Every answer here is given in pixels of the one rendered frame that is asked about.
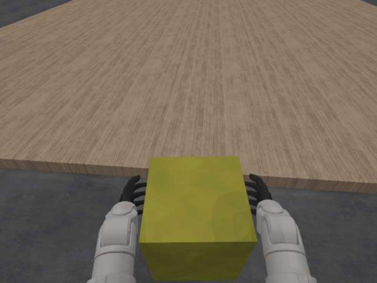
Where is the robot right forearm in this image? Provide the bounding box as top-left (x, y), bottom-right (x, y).
top-left (256, 200), bottom-right (317, 283)

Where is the left robot hand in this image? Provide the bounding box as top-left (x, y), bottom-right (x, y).
top-left (119, 175), bottom-right (147, 215)

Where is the right robot hand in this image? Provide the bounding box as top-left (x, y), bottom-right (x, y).
top-left (244, 174), bottom-right (272, 215)

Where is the carton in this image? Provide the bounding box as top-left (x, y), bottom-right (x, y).
top-left (139, 156), bottom-right (257, 281)

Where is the robot left forearm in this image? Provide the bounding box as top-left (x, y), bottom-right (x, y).
top-left (87, 201), bottom-right (138, 283)

